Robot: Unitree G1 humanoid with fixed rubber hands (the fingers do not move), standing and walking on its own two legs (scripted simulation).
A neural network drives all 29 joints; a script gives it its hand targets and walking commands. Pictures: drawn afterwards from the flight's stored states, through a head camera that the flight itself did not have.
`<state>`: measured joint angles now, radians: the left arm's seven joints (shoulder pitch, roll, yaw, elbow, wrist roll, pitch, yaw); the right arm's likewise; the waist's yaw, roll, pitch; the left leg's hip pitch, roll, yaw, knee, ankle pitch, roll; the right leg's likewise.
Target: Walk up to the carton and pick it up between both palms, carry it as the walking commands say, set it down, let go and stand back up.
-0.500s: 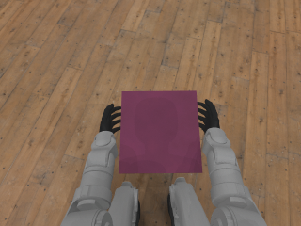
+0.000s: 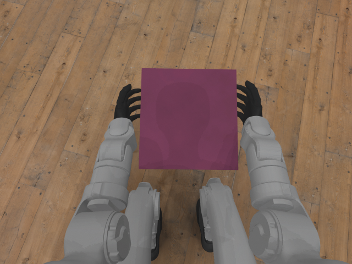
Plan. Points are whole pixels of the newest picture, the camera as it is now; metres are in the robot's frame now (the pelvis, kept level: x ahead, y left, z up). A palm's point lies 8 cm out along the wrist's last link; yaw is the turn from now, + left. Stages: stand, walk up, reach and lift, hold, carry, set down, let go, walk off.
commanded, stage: set down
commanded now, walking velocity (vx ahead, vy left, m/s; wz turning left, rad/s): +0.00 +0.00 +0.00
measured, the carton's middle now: (185, 126) +0.44 -0.02 -0.15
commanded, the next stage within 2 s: none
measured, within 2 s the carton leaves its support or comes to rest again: neither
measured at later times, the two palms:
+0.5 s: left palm (131, 118) +0.47 +0.12 -0.16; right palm (238, 116) +0.47 -0.17 -0.15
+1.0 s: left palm (139, 119) +0.50 +0.11 -0.26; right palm (230, 119) +0.49 -0.17 -0.25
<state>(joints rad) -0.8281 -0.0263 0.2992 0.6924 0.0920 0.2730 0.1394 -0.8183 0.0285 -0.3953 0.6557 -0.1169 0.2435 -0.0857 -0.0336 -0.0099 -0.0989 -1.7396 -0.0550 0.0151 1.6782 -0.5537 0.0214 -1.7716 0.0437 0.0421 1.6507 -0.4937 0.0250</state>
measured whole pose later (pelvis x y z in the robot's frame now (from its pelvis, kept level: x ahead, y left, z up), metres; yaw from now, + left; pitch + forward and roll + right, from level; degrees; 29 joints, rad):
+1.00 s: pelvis -0.05 -0.01 -0.13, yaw +1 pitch +25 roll +0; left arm -1.39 0.19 0.23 0.79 -0.02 0.32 0.17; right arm -1.35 -0.17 -0.34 0.72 0.02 0.30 -0.15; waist -0.04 -0.01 0.52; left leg -1.98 -0.07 0.02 2.12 -0.57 0.00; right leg -2.02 0.06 0.03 2.09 -0.50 0.03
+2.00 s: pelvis -0.03 -0.01 -0.19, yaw +1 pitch +26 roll -1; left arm -1.54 0.26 0.10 1.05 -0.13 0.23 0.17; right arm -1.49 -0.29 -0.23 1.01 0.13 0.22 -0.14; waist -0.04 -0.01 0.52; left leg -2.16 -0.09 0.00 2.30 -0.59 -0.01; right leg -2.18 0.06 0.00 2.26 -0.53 0.03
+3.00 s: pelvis +0.01 -0.01 -0.20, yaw +1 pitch +35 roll -1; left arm -1.37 0.18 0.20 1.04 -0.01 0.12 0.11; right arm -1.32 -0.24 -0.32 1.01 0.05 0.11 -0.07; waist -0.04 -0.01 0.28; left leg -2.26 -0.09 0.01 2.35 -0.70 0.00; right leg -2.29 0.06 0.00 2.31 -0.64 0.03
